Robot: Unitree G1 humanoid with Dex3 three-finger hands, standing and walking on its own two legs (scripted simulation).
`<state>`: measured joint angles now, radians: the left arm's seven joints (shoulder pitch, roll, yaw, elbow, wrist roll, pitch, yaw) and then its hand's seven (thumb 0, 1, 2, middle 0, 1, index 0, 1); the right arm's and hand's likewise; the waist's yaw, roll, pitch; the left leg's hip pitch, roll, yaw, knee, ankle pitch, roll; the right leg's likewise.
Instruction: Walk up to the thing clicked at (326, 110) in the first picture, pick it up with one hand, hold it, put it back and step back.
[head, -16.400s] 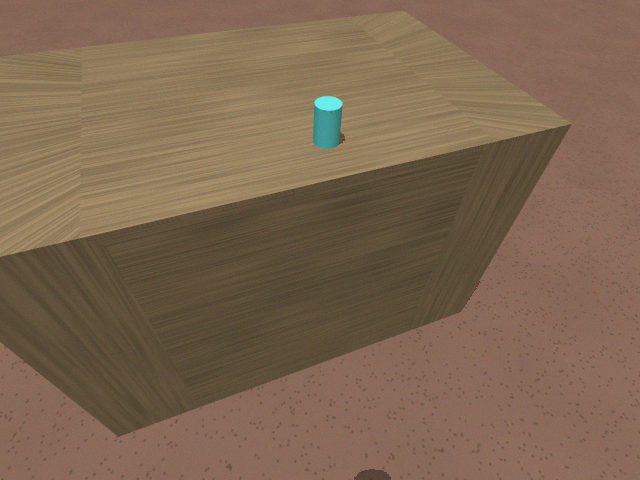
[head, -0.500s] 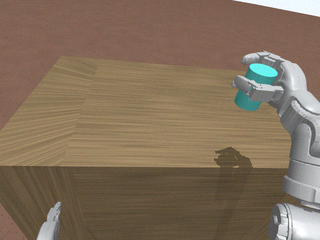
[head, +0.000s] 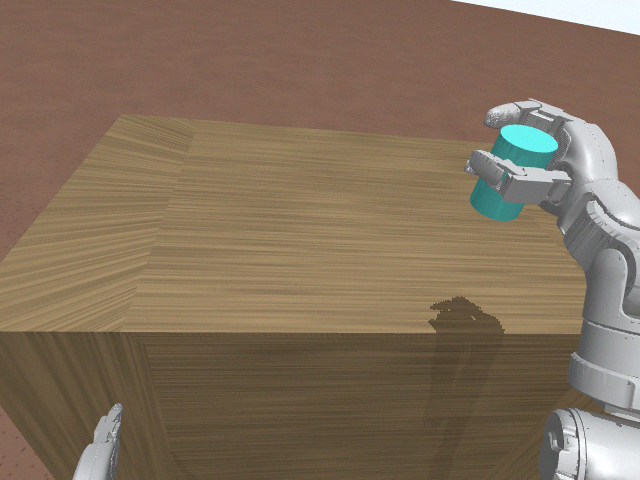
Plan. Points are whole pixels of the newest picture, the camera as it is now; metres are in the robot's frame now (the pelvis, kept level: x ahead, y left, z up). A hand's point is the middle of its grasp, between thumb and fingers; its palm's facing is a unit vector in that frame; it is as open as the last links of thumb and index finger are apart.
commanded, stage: hold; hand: right
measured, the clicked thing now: (510, 174) +0.33 -0.18 +0.31
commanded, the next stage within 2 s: crouch in 1.46 s
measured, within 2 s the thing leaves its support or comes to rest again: neither
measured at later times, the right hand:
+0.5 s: hand (506, 172) +0.32 -0.17 +0.31, palm faces +0.07 +1.00 -0.03, open 7.3 cm
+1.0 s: hand (503, 167) +0.33 -0.16 +0.31, palm faces +0.07 +1.00 -0.03, open 7.3 cm
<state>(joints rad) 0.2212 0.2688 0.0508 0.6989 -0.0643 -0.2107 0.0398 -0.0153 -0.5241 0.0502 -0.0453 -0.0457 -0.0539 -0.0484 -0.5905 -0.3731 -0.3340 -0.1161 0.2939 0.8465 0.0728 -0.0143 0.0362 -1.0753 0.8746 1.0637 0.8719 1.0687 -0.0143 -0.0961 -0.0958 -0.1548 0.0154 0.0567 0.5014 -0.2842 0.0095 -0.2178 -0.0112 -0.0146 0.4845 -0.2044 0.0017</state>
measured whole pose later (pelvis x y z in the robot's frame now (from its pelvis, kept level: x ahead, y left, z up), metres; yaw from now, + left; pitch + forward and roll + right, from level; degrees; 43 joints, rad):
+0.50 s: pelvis -0.01 +0.00 +0.00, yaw +0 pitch -4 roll +0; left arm 0.23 0.26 0.05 0.69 -0.06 -0.22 0.04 -0.02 -0.52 0.05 -0.05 -0.05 -0.06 -0.05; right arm -0.56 -0.36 -0.34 -0.13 0.29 0.84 0.06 -0.01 0.04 -1.08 0.87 1.07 0.87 1.07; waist -0.01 -0.10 -0.09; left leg -0.16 0.01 0.05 0.50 -0.27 0.01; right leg -0.22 -0.02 -0.02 0.49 -0.20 0.00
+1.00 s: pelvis -0.01 +0.00 +0.00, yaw +1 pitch -4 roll +0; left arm 0.23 0.26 0.04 0.69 -0.06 -0.22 0.04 -0.02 -0.53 0.05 -0.05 -0.05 -0.05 -0.05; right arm -0.59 -0.35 -0.32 -0.10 0.28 0.84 0.05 -0.01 0.05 -1.09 0.88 1.07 0.87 1.08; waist -0.01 -0.09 -0.09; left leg -0.15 0.01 0.05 0.50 -0.27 0.01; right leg -0.21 -0.01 -0.02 0.48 -0.20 0.00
